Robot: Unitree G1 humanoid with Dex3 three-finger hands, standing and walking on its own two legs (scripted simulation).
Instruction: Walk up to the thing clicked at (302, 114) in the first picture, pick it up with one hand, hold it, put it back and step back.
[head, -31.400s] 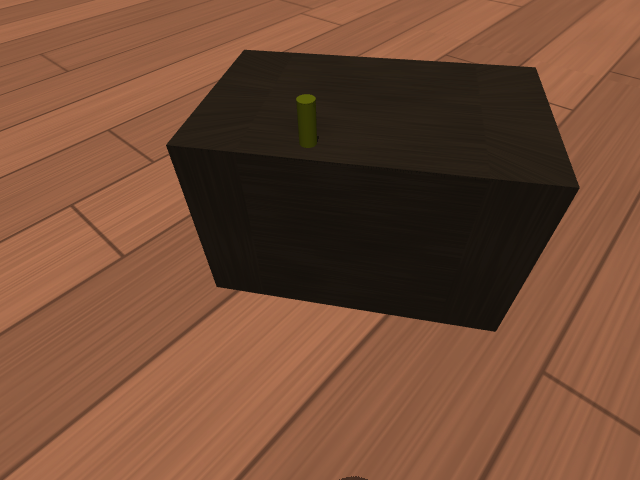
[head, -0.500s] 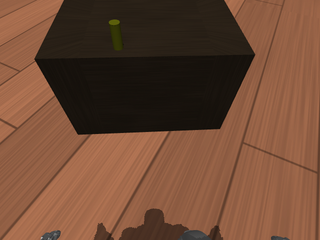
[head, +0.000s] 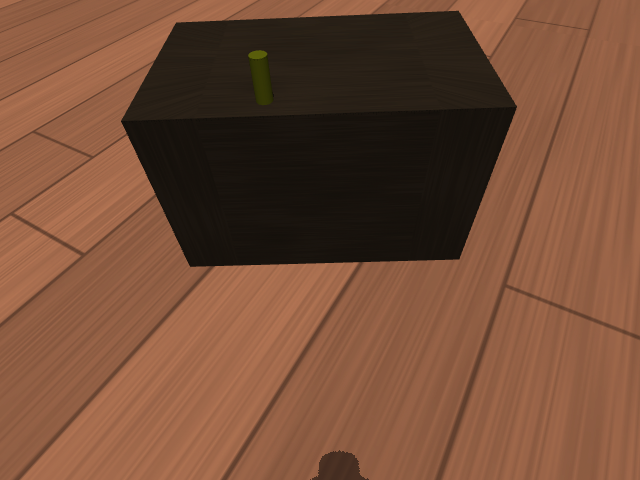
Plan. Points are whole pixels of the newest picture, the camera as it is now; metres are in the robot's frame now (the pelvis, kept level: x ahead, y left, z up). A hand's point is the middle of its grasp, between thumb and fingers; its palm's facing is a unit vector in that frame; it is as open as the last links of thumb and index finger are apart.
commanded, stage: step back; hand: left
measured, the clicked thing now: (261, 78) +1.08 +0.21 -0.05
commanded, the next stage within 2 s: stand in 0.78 s
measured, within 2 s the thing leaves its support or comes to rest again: neither
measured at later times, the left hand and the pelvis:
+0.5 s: hand out of the picture +0.11 +0.26 -0.14, palm faces +0.04 -0.93 -0.38, open 7.4 cm; pelvis +0.04 -0.01 +0.00, yaw +1 degrees
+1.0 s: hand out of the picture +0.17 +0.27 -0.14, palm faces +0.00 -0.94 -0.34, open 7.4 cm; pelvis +0.07 +0.02 +0.02, yaw +0 degrees
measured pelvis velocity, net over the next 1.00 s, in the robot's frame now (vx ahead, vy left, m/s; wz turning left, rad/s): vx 0.07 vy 0.02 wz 0.00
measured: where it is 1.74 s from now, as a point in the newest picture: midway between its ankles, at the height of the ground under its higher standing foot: outside the picture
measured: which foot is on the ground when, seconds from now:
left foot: down 0.00-0.28, up 0.30-0.50, down 0.52-1.00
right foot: down 0.00-0.00, up 0.02-0.22, down 0.24-1.00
